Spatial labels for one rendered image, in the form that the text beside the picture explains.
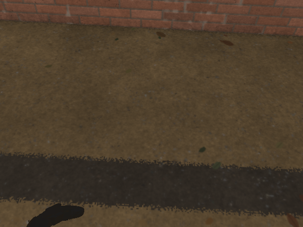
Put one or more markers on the left robot hand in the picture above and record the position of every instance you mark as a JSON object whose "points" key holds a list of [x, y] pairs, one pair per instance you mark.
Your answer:
{"points": [[55, 214]]}

